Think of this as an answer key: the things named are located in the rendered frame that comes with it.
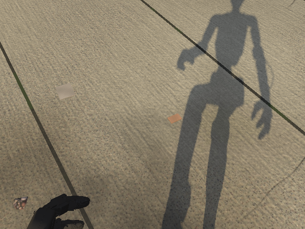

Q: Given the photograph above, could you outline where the left robot hand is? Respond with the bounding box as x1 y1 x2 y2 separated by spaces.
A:
27 194 90 229

